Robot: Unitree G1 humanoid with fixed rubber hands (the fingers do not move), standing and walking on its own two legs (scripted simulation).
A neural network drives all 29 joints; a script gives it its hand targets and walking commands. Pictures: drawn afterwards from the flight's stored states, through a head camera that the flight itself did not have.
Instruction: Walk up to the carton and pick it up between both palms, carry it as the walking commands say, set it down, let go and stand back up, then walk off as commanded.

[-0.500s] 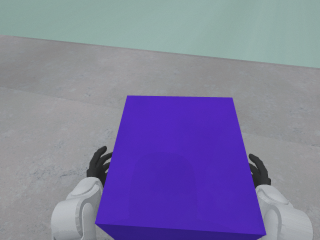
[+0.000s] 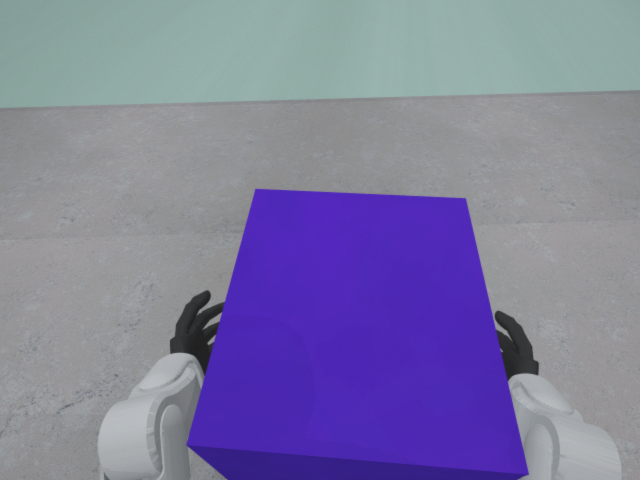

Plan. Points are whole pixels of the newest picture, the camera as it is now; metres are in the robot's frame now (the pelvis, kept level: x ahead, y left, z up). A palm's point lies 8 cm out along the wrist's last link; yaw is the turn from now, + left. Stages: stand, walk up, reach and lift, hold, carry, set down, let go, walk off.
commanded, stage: carry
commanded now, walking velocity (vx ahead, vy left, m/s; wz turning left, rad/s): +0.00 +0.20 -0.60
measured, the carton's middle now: (349, 355) +0.28 +0.00 +0.02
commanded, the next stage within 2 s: none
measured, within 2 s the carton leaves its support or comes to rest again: neither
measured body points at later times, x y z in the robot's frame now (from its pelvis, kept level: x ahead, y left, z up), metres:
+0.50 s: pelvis -0.01 +0.14 +0.01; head -0.02 +0.16 +0.46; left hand +0.27 +0.24 +0.08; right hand +0.16 -0.09 +0.08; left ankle +0.00 +0.22 -0.72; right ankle -0.06 +0.03 -0.65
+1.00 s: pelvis +0.01 +0.26 +0.00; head +0.01 +0.26 +0.45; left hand +0.31 +0.27 +0.08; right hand +0.11 -0.02 +0.07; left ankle +0.08 +0.37 -0.72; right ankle -0.05 +0.08 -0.71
